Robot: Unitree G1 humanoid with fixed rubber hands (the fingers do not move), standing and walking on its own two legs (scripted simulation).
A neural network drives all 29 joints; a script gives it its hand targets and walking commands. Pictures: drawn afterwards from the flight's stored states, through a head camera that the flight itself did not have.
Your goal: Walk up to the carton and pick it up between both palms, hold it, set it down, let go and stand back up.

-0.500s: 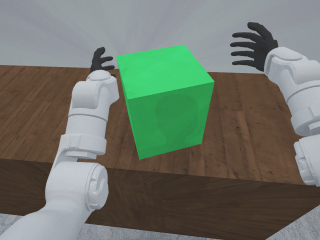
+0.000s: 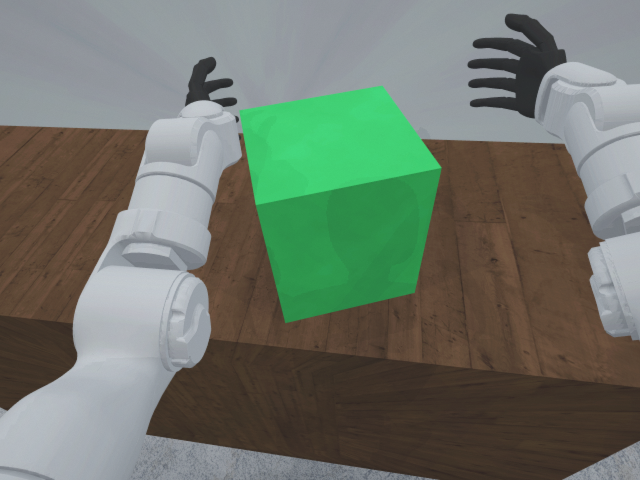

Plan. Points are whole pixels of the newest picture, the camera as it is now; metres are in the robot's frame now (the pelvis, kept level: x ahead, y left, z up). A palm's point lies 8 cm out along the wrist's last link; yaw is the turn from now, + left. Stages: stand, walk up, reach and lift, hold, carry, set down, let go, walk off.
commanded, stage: reach and lift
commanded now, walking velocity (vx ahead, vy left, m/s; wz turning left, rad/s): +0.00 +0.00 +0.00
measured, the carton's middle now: (332, 207) +0.48 +0.04 +0.07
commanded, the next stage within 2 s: none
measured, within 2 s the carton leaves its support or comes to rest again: neither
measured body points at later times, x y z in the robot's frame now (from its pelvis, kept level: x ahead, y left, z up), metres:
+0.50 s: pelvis +0.00 +0.01 +0.00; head +0.03 -0.02 +0.45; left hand +0.45 +0.20 +0.22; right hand +0.51 -0.14 +0.22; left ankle +0.07 +0.19 -0.72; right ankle +0.00 -0.08 -0.72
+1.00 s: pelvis +0.02 +0.02 +0.00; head +0.06 +0.00 +0.45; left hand +0.45 +0.19 +0.12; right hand +0.52 -0.13 +0.17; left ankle +0.07 +0.19 -0.72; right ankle +0.00 -0.08 -0.72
